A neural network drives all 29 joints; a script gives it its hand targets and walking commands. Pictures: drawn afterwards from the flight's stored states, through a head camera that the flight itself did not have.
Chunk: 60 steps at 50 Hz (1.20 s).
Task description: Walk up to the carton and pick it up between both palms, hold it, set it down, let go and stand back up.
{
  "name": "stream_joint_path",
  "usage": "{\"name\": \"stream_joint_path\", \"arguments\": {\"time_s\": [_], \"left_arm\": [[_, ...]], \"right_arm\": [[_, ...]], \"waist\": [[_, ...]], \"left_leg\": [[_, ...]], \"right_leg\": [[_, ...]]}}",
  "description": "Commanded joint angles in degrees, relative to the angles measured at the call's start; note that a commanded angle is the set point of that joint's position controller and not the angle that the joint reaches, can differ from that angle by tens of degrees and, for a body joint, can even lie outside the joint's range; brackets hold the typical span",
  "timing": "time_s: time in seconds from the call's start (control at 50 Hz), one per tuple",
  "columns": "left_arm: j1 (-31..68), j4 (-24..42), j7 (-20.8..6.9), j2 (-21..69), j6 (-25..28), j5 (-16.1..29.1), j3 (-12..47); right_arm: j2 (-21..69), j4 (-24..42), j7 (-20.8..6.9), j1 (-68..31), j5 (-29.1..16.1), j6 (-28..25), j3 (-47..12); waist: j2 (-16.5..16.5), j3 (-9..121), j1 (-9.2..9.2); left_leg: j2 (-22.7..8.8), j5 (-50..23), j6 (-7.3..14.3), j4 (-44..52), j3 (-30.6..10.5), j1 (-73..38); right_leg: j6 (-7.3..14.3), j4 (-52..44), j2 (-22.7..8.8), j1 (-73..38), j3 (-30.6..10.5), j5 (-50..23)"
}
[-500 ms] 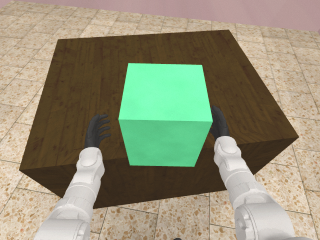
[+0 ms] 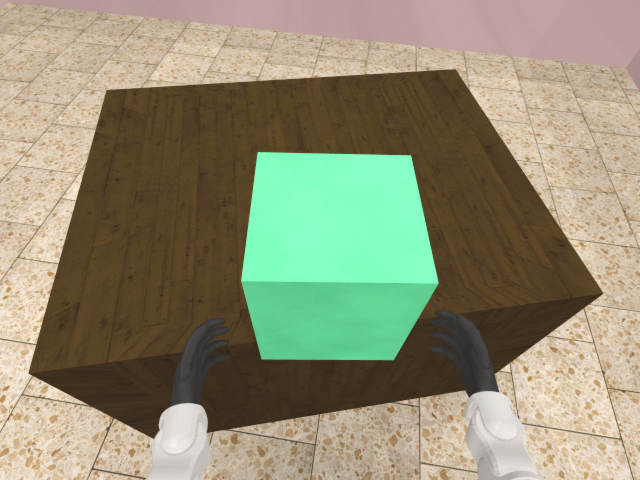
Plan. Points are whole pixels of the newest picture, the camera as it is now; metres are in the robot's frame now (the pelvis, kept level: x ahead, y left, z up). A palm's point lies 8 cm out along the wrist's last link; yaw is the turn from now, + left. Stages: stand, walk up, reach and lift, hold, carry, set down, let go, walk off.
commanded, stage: set down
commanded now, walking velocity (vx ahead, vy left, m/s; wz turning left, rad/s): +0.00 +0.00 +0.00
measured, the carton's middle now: (331, 264) +0.39 -0.01 -0.01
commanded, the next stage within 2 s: let go in 1.00 s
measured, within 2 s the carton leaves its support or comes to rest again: neither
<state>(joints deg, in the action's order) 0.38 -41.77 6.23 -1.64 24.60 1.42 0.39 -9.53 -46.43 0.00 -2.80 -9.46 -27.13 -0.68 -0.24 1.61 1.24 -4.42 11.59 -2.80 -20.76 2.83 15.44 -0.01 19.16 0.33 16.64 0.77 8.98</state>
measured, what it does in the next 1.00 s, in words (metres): stands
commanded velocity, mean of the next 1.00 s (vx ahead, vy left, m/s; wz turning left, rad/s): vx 0.00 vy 0.00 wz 0.00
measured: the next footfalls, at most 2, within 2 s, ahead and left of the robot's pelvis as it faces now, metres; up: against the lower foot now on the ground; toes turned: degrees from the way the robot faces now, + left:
none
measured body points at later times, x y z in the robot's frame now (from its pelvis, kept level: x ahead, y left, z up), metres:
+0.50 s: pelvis +0.02 +0.01 +0.00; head +0.01 +0.03 +0.45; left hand +0.20 +0.21 -0.07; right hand +0.20 -0.20 -0.06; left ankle -0.02 +0.14 -0.75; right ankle +0.00 -0.12 -0.75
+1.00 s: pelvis +0.02 +0.01 +0.00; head +0.01 +0.02 +0.44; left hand +0.16 +0.24 -0.09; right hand +0.17 -0.21 -0.10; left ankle -0.02 +0.14 -0.75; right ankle +0.00 -0.12 -0.75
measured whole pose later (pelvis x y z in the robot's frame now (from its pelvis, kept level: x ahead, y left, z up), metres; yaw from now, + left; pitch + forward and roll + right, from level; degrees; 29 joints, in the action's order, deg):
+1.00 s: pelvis +0.02 +0.01 +0.00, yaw +0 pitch -2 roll -1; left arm -16.3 -22.7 -0.5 -12.0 -11.5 -0.8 0.0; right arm -7.4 -46.2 -0.6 11.5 -0.1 -15.0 1.8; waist -1.6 -0.2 1.7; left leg -4.1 16.6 -2.3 -24.7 3.3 6.1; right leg -0.5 23.9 -0.1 7.9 0.2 14.3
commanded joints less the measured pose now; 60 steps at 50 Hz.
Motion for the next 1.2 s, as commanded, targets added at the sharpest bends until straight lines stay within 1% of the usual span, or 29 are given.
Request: {"name": "stream_joint_path", "arguments": {"time_s": [0.0,0.04,0.1,0.16,0.2,0.28,0.38,0.44,0.52,0.64,0.76,0.96,1.02,1.08,1.12,1.18], "left_arm": [[3.91,9.92,-0.47,-5.36,5.07,0.57,-0.36],[4.64,13.85,0.24,-6.99,5.17,1.45,0.86],[3.19,18.12,1.11,-8.29,3.04,2.32,2.33],[-0.56,19.99,1.19,-8.67,-0.71,2.51,3.02],[-3.37,20.51,0.80,-8.54,-3.77,2.05,2.89],[-8.38,21.72,-0.36,-7.73,-10.68,-0.17,1.63],[-11.76,24.79,-1.93,-7.88,-18.45,-2.53,0.40],[-12.40,27.25,-2.73,-8.59,-21.88,-3.30,0.15],[-12.52,30.28,-3.44,-9.74,-25.26,-3.61,0.23],[-13.60,32.63,-4.35,-11.68,-28.54,-3.04,0.24],[-14.20,31.70,-5.34,-13.75,-30.83,-2.15,-0.45],[-12.69,27.65,-6.63,-16.34,-34.77,-2.43,-2.58],[-11.47,27.60,-6.68,-16.79,-35.72,-2.53,-2.20],[-9.80,28.49,-6.29,-16.87,-35.77,-2.08,-0.82],[-9.83,28.63,-6.13,-16.92,-35.24,-1.94,-0.54],[-10.97,27.68,-6.32,-17.13,-34.68,-2.45,-1.30]], "right_arm": [[-7.14,8.57,-1.10,-4.10,-0.52,-5.62,1.33],[-8.31,11.38,-2.15,-4.72,-1.04,-5.96,0.69],[-9.04,13.28,-3.28,-3.11,-1.86,-5.62,0.10],[-8.65,12.51,-4.02,-0.02,-1.99,-4.62,-0.12],[-8.05,11.03,-4.16,2.05,-1.77,-3.77,-0.19],[-7.01,8.42,-3.37,5.55,-0.79,-1.75,-0.06],[-6.58,8.25,-1.33,8.21,1.03,1.45,1.23],[-6.37,9.17,-0.49,9.50,2.04,3.52,2.14],[-6.06,10.88,-0.33,11.08,3.53,6.17,3.14],[-5.37,12.67,-0.88,12.78,5.47,8.85,3.68],[-4.38,12.17,-1.02,12.66,7.14,9.70,3.71],[-3.88,6.96,-0.23,9.27,9.48,9.91,4.37],[-4.81,4.56,-0.08,7.88,10.17,9.68,5.66],[-6.34,2.40,-0.57,5.90,10.74,8.89,7.46],[-6.64,1.51,-1.01,5.39,10.64,8.13,7.54],[-6.04,0.40,-1.07,5.38,10.13,7.34,6.49]], "waist": [[-5.01,16.28,-0.57],[-4.36,17.22,-0.16],[-2.06,17.94,0.23],[0.15,17.57,0.45],[0.90,16.42,0.63],[0.46,12.52,1.13],[-0.43,6.95,1.10],[0.11,3.63,0.90],[1.28,0.02,0.58],[1.84,-2.09,0.46],[0.77,-1.53,0.58],[-0.04,0.84,0.70],[0.49,1.50,0.02],[1.50,2.30,-0.65],[1.46,2.84,-0.59],[0.53,3.37,-0.23]], "left_leg": [[8.08,-16.63,-1.56,-0.82,1.15,-3.50],[8.03,-15.68,-2.01,-0.95,1.40,-4.45],[7.85,-14.60,-2.74,-1.64,1.71,-6.07],[7.44,-14.98,-3.26,-2.49,1.77,-7.82],[7.08,-16.16,-3.52,-2.75,1.67,-9.10],[6.42,-18.97,-3.89,-2.12,1.37,-11.40],[6.11,-19.73,-3.53,-0.06,1.20,-12.24],[5.96,-18.60,-3.11,1.16,1.22,-11.65],[5.73,-16.54,-2.68,2.14,1.50,-10.32],[5.42,-15.14,-1.88,2.08,2.07,-8.20],[5.26,-14.36,-0.84,1.11,2.58,-7.06],[5.33,-14.52,0.39,-0.77,2.85,-6.00],[5.03,-14.00,0.43,-1.27,2.61,-6.46],[4.34,-13.06,0.13,-1.89,2.12,-7.48],[4.33,-14.12,0.11,-2.38,2.06,-7.55],[4.96,-16.15,0.24,-2.88,2.22,-7.07]], "right_leg": [[-2.29,3.00,3.66,-14.12,-2.69,-22.34],[-2.65,3.80,4.31,-13.31,-2.02,-20.94],[-2.68,4.69,4.87,-11.26,-1.02,-18.74],[-2.29,4.67,5.04,-8.98,-0.52,-16.50],[-1.94,3.96,5.04,-8.06,-0.49,-15.30],[-1.55,1.55,4.92,-8.56,-0.57,-14.32],[-1.34,-1.27,4.52,-10.75,-0.54,-13.74],[-1.06,-2.20,4.26,-11.36,-0.49,-12.17],[-0.60,-2.47,4.05,-11.07,-0.45,-9.04],[-0.18,-1.78,3.54,-10.88,-0.75,-6.77],[-0.31,-0.80,2.88,-10.78,-0.96,-6.65],[-0.54,1.01,2.44,-11.62,-0.89,-8.60],[-0.32,1.66,2.72,-10.83,-0.57,-8.04],[0.18,2.37,3.22,-8.58,0.06,-6.36],[0.37,2.70,3.31,-8.84,-0.02,-7.53],[0.08,2.89,3.12,-11.18,-0.54,-11.12]]}}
